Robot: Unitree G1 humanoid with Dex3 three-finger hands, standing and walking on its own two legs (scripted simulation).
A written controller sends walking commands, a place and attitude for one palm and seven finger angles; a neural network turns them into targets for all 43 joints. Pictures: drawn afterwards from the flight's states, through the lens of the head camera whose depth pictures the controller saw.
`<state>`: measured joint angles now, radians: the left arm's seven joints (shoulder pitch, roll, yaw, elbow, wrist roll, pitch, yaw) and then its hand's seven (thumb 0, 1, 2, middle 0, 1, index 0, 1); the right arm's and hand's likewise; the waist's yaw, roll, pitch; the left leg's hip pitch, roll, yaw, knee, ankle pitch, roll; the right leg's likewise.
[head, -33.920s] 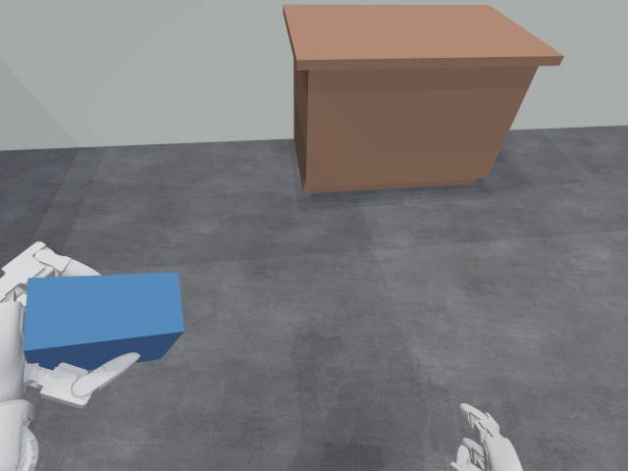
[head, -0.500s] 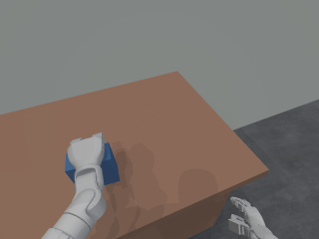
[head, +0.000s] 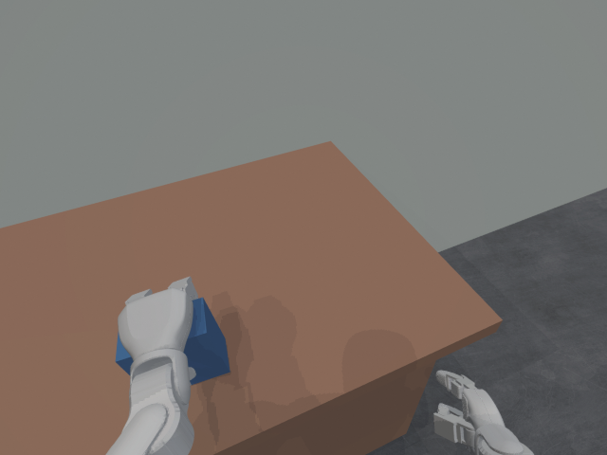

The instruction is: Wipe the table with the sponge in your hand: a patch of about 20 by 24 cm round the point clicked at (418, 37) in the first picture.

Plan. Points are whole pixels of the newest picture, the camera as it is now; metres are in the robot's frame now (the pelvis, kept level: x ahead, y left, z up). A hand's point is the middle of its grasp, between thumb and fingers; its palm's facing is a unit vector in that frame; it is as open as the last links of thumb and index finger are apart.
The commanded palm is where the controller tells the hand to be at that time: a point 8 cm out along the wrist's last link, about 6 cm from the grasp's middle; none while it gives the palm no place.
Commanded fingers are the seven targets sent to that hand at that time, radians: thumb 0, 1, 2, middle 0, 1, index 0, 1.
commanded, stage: slide across to the third lane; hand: left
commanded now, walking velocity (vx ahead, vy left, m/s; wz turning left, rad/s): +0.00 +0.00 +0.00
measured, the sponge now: (182, 354) +0.25 +0.22 -0.01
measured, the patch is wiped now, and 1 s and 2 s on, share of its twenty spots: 0.75 0.80 0.85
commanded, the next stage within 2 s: wipe forward along the third lane in 0.84 s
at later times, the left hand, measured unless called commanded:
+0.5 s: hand (189, 337) +0.26 +0.20 +0.03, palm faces -0.01 -0.06 -1.00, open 10.2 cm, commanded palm +0.23 +0.15 +0.07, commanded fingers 0.00 0.10 1.30 -1.20 -1.60 -1.20 -1.60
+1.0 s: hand (227, 322) +0.29 +0.15 +0.03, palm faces +0.00 -0.06 -1.00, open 10.2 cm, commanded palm +0.26 +0.13 +0.08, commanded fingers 0.00 0.10 1.30 -1.20 -1.60 -1.20 -1.60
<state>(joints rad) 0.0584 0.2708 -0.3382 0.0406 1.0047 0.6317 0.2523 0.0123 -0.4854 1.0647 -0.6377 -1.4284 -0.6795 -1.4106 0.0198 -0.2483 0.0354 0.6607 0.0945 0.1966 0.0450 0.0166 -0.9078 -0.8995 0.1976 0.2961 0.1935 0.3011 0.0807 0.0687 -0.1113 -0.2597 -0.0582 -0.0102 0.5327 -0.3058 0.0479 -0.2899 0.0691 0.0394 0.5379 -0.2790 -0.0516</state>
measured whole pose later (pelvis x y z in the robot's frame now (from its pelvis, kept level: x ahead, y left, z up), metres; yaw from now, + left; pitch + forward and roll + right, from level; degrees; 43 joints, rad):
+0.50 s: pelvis -0.01 -0.01 +0.00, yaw +2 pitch +1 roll +0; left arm -0.11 0.24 -0.43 0.21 1.00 0.66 0.21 -0.01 -0.51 1.06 -0.67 -1.39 -0.72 -1.37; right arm 0.01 -0.25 0.02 0.69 0.09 0.16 0.03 0.02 -0.91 -0.90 0.20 0.30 0.19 0.31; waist 0.10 0.07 -0.10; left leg -0.27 -0.07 -0.04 0.54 -0.29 0.04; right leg -0.30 0.06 0.01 0.56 -0.28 -0.06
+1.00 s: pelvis -0.02 -0.03 +0.00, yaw +2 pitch +2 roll +1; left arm -0.30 0.15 -0.47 0.45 0.95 0.65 0.27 -0.02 -0.51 1.06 -0.68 -1.39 -0.73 -1.36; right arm 0.00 -0.22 0.03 0.71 0.10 0.18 0.04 0.02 -0.91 -0.90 0.20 0.30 0.19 0.30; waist 0.09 0.06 -0.12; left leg -0.30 -0.05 -0.05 0.55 -0.27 0.01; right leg -0.33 0.07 -0.01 0.57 -0.26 -0.08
